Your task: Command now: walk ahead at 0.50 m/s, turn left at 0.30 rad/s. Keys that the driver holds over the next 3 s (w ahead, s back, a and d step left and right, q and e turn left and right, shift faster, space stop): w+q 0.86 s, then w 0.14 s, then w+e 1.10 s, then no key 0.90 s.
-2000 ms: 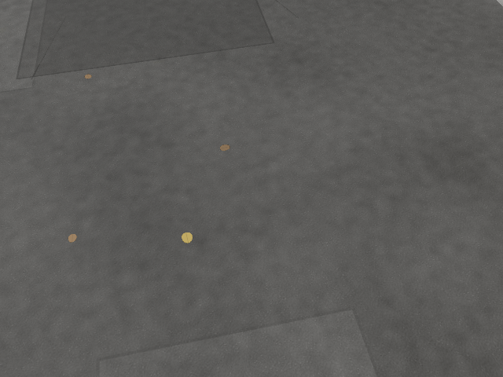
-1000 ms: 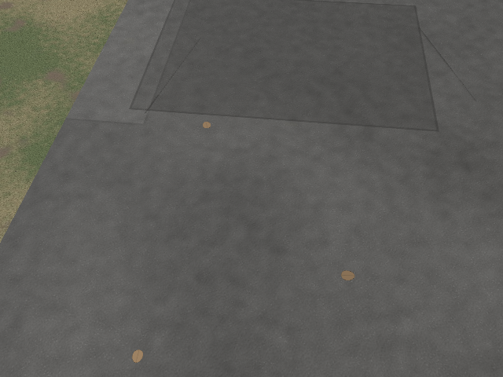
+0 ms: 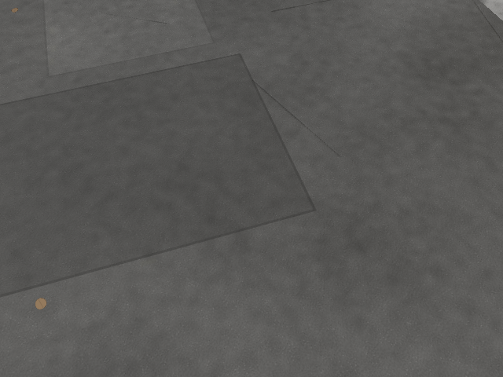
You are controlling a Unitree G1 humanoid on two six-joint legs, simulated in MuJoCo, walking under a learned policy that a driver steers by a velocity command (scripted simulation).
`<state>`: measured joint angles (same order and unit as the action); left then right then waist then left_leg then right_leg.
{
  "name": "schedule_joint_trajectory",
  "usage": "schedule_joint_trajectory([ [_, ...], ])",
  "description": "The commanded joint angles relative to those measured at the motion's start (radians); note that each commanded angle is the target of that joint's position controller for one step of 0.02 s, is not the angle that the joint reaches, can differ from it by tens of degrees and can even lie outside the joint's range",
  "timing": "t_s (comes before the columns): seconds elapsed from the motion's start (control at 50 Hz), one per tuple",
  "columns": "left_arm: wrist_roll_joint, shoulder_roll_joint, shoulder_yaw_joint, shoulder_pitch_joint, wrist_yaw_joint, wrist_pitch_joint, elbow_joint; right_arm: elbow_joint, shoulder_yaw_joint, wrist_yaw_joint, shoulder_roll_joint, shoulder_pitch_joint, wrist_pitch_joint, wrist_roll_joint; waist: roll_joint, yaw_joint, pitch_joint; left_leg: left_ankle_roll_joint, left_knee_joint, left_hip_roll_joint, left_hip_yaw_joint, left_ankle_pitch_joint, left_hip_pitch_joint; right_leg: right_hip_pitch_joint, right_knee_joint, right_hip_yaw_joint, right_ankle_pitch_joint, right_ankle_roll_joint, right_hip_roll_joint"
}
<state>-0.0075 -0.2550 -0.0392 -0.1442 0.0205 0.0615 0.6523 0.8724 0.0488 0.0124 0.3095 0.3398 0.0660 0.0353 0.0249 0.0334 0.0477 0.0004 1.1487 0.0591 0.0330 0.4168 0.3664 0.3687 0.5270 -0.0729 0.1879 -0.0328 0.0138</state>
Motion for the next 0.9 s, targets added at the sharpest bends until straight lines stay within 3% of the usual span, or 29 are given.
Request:
schedule_joint_trajectory([
  [0.02, -0.004, -0.104, -0.042, -0.087, -0.002, 0.028, 0.001, -0.08, 0.029, -0.008, 0.083, -0.018, -0.006, -0.002, -0.15, -0.044, -0.1, 0.002, 0.032, 0.086, 0.056, -0.111, 0.244, -0.278, -0.322, 0.264, -0.099, -0.174, 0.265],
  [0.04, -0.004, -0.101, -0.045, -0.074, -0.002, 0.039, 0.011, -0.076, 0.025, -0.009, 0.056, -0.009, -0.02, -0.001, -0.131, -0.03, -0.083, 0.009, 0.02, 0.088, 0.055, -0.126, 0.228, -0.24, -0.354, 0.227, -0.126, -0.181, 0.267],
  [0.08, -0.007, -0.114, -0.053, -0.058, -0.007, 0.052, 0.033, -0.091, 0.024, -0.012, 0.038, -0.04, -0.037, -0.005, -0.105, -0.015, -0.036, 0.02, -0.031, 0.092, 0.067, -0.183, 0.261, -0.207, -0.397, 0.15, -0.172, -0.18, 0.27],
  [0.16, -0.009, -0.143, -0.065, -0.075, -0.024, 0.05, 0.07, -0.121, 0.018, 0.004, 0.02, -0.136, -0.035, -0.013, -0.084, -0.035, 0.005, 0.019, -0.258, 0.081, 0.05, -0.394, 0.288, -0.239, -0.416, -0.001, -0.215, -0.15, 0.239],
  [0.22, 0.001, -0.175, -0.076, -0.112, -0.032, 0.04, 0.095, -0.158, 0.008, 0.025, 0.008, -0.24, -0.031, -0.016, -0.061, -0.074, 0.038, 0.0, -0.4, 0.067, -0.005, -0.458, 0.274, -0.278, -0.422, -0.066, -0.218, -0.138, 0.254],
  [0.3, 0.025, -0.204, -0.09, -0.152, -0.034, 0.014, 0.131, -0.209, 0.012, 0.044, 0.03, -0.32, -0.035, -0.016, -0.062, -0.089, 0.062, -0.05, -0.491, 0.048, -0.049, -0.364, 0.304, -0.418, -0.357, -0.106, -0.29, -0.111, 0.291],
  [0.34, 0.034, -0.233, -0.098, -0.141, -0.037, -0.001, 0.134, -0.221, 0.026, 0.049, 0.055, -0.292, -0.039, -0.017, -0.086, -0.056, 0.019, -0.087, -0.498, -0.006, -0.106, -0.264, 0.22, -0.46, -0.239, -0.133, -0.581, -0.089, 0.292],
  [0.36, 0.038, -0.246, -0.101, -0.129, -0.039, -0.01, 0.131, -0.211, 0.042, 0.047, 0.08, -0.221, -0.043, -0.015, -0.099, -0.011, -0.033, -0.11, -0.498, -0.051, -0.14, -0.22, 0.117, -0.461, -0.118, -0.15, -0.745, -0.074, 0.28],
  [0.38, 0.044, -0.241, -0.097, -0.11, -0.041, -0.019, 0.126, -0.175, 0.069, 0.041, 0.121, -0.077, -0.044, -0.011, -0.082, 0.073, -0.108, -0.143, -0.552, -0.106, -0.163, -0.252, -0.083, -0.405, 0.083, -0.181, -0.804, -0.043, 0.242],
  [0.4, 0.027, -0.211, -0.082, -0.128, -0.045, -0.015, 0.115, -0.13, 0.109, 0.022, 0.204, 0.094, -0.053, -0.007, -0.011, 0.142, -0.2, -0.189, -0.578, -0.079, -0.048, -0.282, -0.381, -0.199, 0.369, -0.185, -0.594, 0.008, 0.199],
  [0.42, -0.015, -0.06, -0.037, -0.212, -0.037, 0.006, 0.059, -0.134, 0.129, 0.011, 0.326, 0.073, -0.051, 0.003, 0.28, 0.022, -0.249, -0.369, -0.687, 0.176, 0.518, -0.105, -0.672, 0.256, 0.739, -0.125, 0.309, 0.085, -0.004],
  [0.44, 0.017, -0.112, -0.035, -0.14, -0.027, 0.046, 0.05, -0.179, 0.103, 0.02, 0.263, 0.081, -0.029, -0.009, 0.156, 0.073, -0.4, -0.428, -0.854, 0.268, 0.823, 0.046, -0.748, 0.369, 0.865, 0.139, 0.428, 0.072, -0.05],
  [0.46, 0.057, -0.171, -0.049, -0.038, -0.018, 0.068, 0.021, -0.171, 0.085, 0.025, 0.197, 0.055, -0.011, -0.018, 0.089, 0.093, -0.275, -0.372, -0.886, 0.255, 0.703, -0.016, -0.685, 0.458, 0.858, 0.163, 0.337, 0.044, -0.001],
  [0.48, 0.049, -0.16, -0.044, -0.017, -0.022, 0.082, 0.017, -0.173, 0.077, 0.024, 0.17, 0.01, -0.002, -0.014, 0.037, 0.06, -0.191, -0.337, -0.873, 0.213, 0.579, -0.107, -0.56, 0.443, 0.782, 0.161, 0.25, 0.024, 0.044],
  [0.5, 0.02, -0.161, -0.048, -0.017, -0.03, 0.086, 0.029, -0.184, 0.067, 0.02, 0.134, -0.06, 0.0, -0.015, 0.001, 0.017, -0.137, -0.309, -0.868, 0.175, 0.479, -0.225, -0.428, 0.381, 0.692, 0.162, 0.191, 0.024, 0.078],
  [0.52, 0.006, -0.172, -0.056, -0.034, -0.031, 0.078, 0.037, -0.203, 0.055, 0.015, 0.102, -0.103, 0.001, -0.027, 0.015, -0.019, -0.122, -0.296, -0.884, 0.144, 0.411, -0.322, -0.334, 0.302, 0.637, 0.172, 0.151, 0.026, 0.099],
  [0.54, 0.002, -0.172, -0.059, -0.044, -0.029, 0.066, 0.038, -0.214, 0.053, 0.011, 0.099, -0.12, 0.001, -0.033, 0.027, -0.036, -0.115, -0.298, -0.903, 0.132, 0.387, -0.377, -0.281, 0.259, 0.603, 0.171, 0.131, 0.034, 0.101],
  [0.6, -0.008, -0.128, -0.049, -0.018, -0.028, 0.039, 0.027, -0.209, 0.061, -0.007, 0.129, -0.094, 0.005, -0.024, 0.004, -0.042, -0.082, -0.299, -0.93, 0.1, 0.295, -0.496, -0.184, 0.236, 0.456, 0.138, 0.058, 0.078, 0.085],
  [0.68, -0.003, -0.088, -0.03, 0.129, -0.019, 0.039, -0.01, -0.193, 0.066, -0.027, 0.145, -0.046, -0.006, -0.016, 0.042, 0.012, -0.038, -0.237, -0.926, 0.029, 0.219, -0.402, -0.118, 0.185, 0.15, 0.126, -0.209, 0.106, 0.031],
  [0.72, 0.008, -0.089, -0.027, 0.19, -0.01, 0.045, -0.026, -0.182, 0.068, -0.031, 0.149, -0.013, -0.011, -0.014, 0.053, 0.038, -0.03, -0.22, -0.917, 0.03, 0.237, -0.342, -0.105, 0.135, 0.057, 0.12, -0.281, 0.107, 0.002],
  [0.8, 0.017, -0.132, -0.04, 0.216, 0.006, 0.062, -0.041, -0.166, 0.068, -0.035, 0.137, 0.027, -0.023, -0.008, 0.071, 0.037, -0.032, -0.202, -0.817, 0.073, 0.344, -0.296, -0.21, 0.112, -0.036, 0.16, -0.221, 0.077, -0.011],
  [0.84, 0.018, -0.153, -0.051, 0.159, 0.007, 0.071, -0.029, -0.171, 0.07, -0.038, 0.137, 0.012, -0.03, -0.012, 0.104, 0.001, -0.043, -0.185, -0.752, 0.084, 0.389, -0.338, -0.239, 0.044, -0.056, 0.153, -0.135, 0.046, -0.013],
  [0.86, 0.015, -0.169, -0.063, 0.075, 0.002, 0.076, -0.005, -0.178, 0.064, -0.036, 0.118, -0.003, -0.032, -0.013, 0.105, -0.046, -0.077, -0.163, -0.682, 0.051, 0.378, -0.389, -0.226, -0.073, -0.097, 0.134, -0.138, 0.021, -0.018],
  [0.88, -0.001, -0.204, -0.076, -0.048, -0.004, 0.081, 0.017, -0.188, 0.044, -0.032, 0.067, -0.007, -0.029, -0.023, 0.068, -0.103, -0.186, -0.131, -0.498, 0.002, 0.318, -0.394, -0.175, -0.278, -0.077, 0.191, -0.128, -0.029, 0.066],
  [0.9, -0.023, -0.281, -0.093, -0.181, -0.009, 0.079, 0.034, -0.205, 0.024, -0.032, 0.005, 0.091, -0.023, -0.02, -0.127, -0.1, -0.345, -0.06, -0.173, -0.119, 0.195, -0.157, 0.086, -0.632, -0.089, 0.51, -0.011, -0.152, 0.277],
])
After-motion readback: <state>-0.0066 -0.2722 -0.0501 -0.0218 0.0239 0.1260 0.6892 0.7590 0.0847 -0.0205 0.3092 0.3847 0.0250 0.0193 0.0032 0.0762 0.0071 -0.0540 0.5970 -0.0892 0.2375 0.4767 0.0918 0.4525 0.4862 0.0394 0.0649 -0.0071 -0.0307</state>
